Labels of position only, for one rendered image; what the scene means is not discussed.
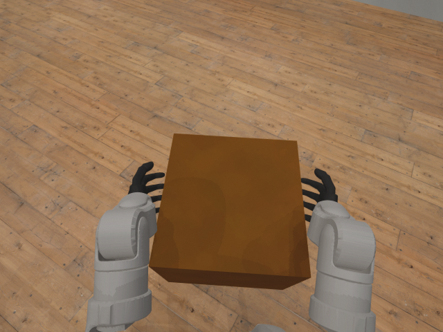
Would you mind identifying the right robot forearm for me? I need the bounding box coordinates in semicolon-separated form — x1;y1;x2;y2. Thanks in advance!
307;201;376;332

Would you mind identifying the robot right hand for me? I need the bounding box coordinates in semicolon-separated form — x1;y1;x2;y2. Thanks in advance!
301;168;338;222

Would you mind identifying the carton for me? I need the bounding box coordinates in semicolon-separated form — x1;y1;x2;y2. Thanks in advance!
149;133;311;290

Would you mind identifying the robot left hand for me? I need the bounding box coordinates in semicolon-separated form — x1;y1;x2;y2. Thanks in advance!
128;161;165;213

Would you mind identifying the left robot forearm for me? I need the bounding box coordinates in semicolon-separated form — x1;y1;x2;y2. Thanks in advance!
85;192;157;332

